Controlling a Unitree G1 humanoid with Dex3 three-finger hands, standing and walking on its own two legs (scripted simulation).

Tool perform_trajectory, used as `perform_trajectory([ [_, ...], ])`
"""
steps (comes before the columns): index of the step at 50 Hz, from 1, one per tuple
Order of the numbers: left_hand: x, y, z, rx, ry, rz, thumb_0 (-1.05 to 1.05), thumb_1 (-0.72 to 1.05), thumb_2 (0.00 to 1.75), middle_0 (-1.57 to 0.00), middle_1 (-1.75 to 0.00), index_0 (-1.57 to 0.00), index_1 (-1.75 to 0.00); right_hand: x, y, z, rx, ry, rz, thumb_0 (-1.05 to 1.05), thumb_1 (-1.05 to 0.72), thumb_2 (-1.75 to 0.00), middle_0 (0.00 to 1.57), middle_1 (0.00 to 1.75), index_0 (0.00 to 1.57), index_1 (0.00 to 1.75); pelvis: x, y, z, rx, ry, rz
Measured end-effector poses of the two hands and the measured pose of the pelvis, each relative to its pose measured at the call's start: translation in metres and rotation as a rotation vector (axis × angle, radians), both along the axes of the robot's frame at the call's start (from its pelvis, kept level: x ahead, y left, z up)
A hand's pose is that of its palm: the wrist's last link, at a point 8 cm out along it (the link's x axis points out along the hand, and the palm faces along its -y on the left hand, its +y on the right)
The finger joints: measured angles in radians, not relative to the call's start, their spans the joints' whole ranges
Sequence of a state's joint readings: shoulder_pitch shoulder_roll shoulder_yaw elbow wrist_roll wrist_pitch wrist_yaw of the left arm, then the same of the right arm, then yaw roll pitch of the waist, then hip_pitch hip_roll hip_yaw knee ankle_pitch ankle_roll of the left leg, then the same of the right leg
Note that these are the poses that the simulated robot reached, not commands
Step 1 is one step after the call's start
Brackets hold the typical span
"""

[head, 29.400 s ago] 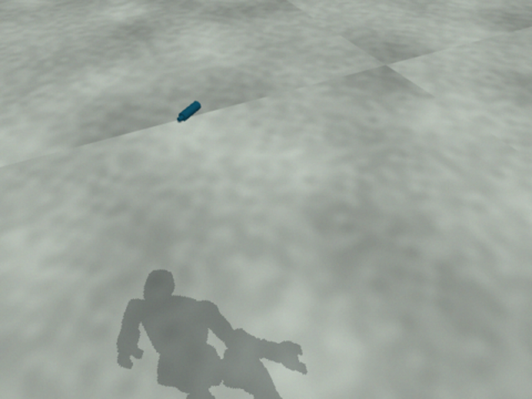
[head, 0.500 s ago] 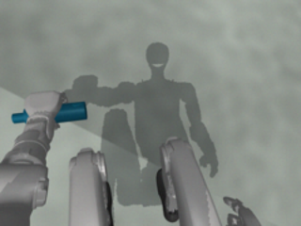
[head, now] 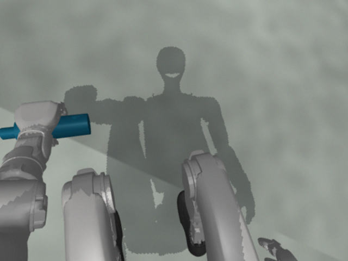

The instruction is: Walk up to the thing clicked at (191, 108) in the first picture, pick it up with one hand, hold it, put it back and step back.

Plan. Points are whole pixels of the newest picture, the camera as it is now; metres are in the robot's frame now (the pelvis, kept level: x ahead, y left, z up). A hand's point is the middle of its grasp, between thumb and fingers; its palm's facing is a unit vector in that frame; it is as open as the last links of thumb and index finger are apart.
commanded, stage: lower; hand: left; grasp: from above
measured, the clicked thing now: (47, 128) +0.45 +0.26 -0.21
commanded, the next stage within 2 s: rest in 0.34 s
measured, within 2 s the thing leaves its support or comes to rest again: rests again in 1.98 s
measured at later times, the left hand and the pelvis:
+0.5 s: hand (58, 135) +0.44 +0.24 -0.25, palm faces -0.47 -0.04 -0.88, open 8.6 cm; pelvis +0.00 +0.00 -0.04, yaw -2 degrees
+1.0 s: hand (64, 133) +0.45 +0.24 -0.28, palm faces -0.48 -0.08 -0.87, open 8.5 cm; pelvis +0.01 +0.00 -0.05, yaw -5 degrees
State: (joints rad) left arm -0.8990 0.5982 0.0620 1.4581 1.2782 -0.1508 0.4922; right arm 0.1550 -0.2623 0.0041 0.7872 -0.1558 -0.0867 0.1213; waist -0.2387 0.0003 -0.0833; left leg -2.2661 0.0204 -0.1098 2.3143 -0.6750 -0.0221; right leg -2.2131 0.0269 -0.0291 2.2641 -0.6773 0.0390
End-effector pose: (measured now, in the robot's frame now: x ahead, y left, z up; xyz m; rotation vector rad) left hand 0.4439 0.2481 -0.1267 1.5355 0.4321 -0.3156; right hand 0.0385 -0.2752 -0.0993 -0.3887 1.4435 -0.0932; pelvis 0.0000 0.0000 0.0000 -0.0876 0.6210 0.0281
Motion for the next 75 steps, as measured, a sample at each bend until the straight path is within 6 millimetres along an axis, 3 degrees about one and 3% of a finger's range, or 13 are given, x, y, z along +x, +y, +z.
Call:
perform_trajectory([
  [7, 0.006, -0.001, -0.010, -0.001, 0.033, 0.018, -0.02, 0.14, 0.44, -0.85, -0.37, -0.85, -0.38, -0.001, 0.000, -0.011, 0.021, 0.010, 0.020, 0.01, -0.91, -0.90, 0.20, 0.30, 0.20, 0.30, 0.001, -0.002, -0.009, -0.001, -0.010, -0.007],
  [21, 0.003, -0.001, -0.057, -0.050, 0.026, -0.012, -0.02, 0.16, 0.39, -0.86, -0.36, -0.86, -0.37, -0.006, -0.002, -0.024, -0.001, 0.045, 0.047, 0.01, -0.90, -0.90, 0.20, 0.30, 0.20, 0.30, 0.003, -0.001, -0.035, -0.022, -0.045, -0.022],
  [29, 0.004, -0.002, -0.073, -0.032, 0.006, -0.014, -0.02, 0.17, 0.37, -0.87, -0.32, -0.87, -0.33, 0.002, -0.001, -0.029, 0.000, 0.040, 0.062, 0.01, -0.90, -0.89, 0.20, 0.30, 0.20, 0.30, 0.006, 0.001, -0.043, -0.030, -0.045, -0.026],
  [41, 0.020, -0.006, -0.089, -0.044, 0.006, 0.028, -0.02, 0.19, 0.35, -0.87, -0.30, -0.88, -0.31, 0.001, 0.008, -0.037, 0.059, 0.047, 0.105, 0.00, -0.90, -0.89, 0.20, 0.30, 0.20, 0.30, 0.009, 0.001, -0.051, -0.047, -0.066, -0.040],
  [60, 0.013, -0.005, -0.111, -0.064, 0.014, -0.002, -0.01, 0.22, 0.26, -0.90, -0.26, -0.90, -0.27, -0.021, 0.011, -0.022, 0.060, 0.088, 0.153, 0.00, -0.90, -0.89, 0.20, 0.30, 0.20, 0.30, 0.006, 0.005, -0.057, -0.081, -0.108, -0.056],
  [75, 0.014, -0.007, -0.111, -0.045, -0.001, -0.007, 0.00, 0.21, 0.24, -0.92, -0.27, -0.92, -0.27, -0.018, 0.020, -0.017, 0.101, 0.062, 0.210, 0.00, -0.90, -0.90, 0.20, 0.30, 0.20, 0.30, 0.004, 0.008, -0.056, -0.101, -0.122, -0.065],
])
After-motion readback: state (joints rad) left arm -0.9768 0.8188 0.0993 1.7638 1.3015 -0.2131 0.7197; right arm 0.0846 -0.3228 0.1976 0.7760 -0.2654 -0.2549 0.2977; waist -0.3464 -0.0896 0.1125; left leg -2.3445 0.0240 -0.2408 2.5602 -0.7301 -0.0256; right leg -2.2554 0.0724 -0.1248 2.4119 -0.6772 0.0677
